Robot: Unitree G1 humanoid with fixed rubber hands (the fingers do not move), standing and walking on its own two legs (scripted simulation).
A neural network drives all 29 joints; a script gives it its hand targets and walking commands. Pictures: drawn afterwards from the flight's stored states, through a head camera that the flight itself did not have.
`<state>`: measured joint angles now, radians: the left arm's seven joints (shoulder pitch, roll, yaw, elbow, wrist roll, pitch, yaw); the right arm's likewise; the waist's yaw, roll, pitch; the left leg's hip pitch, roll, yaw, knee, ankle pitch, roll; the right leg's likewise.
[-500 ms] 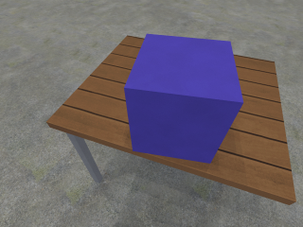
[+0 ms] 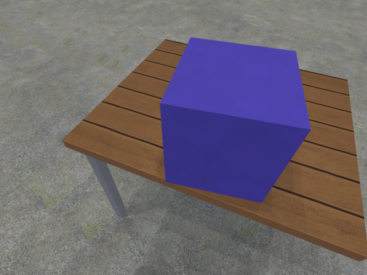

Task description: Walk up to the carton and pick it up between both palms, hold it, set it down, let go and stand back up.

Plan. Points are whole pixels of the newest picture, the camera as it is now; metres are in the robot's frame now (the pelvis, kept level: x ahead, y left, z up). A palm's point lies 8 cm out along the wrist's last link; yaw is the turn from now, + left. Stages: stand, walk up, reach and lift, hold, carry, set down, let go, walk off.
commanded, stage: walk up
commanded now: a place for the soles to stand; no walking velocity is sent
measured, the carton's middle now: (226, 120) +0.48 -0.10 +0.05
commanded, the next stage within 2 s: none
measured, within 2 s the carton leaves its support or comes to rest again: neither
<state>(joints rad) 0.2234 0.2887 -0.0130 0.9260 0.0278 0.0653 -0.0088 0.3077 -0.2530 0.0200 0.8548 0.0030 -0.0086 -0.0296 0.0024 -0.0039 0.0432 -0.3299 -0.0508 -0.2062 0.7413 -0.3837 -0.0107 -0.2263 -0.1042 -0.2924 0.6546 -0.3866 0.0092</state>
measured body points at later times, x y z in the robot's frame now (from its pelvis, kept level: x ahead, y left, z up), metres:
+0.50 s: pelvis +0.02 +0.00 +0.01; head +0.02 +0.01 +0.46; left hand +0.00 +0.25 -0.14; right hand +0.10 -0.24 -0.12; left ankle +0.01 +0.11 -0.72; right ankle -0.02 -0.11 -0.72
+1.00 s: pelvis +0.03 +0.02 +0.02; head +0.02 +0.02 +0.47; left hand +0.05 +0.25 -0.13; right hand +0.07 -0.24 -0.13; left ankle +0.01 +0.11 -0.72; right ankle -0.02 -0.11 -0.72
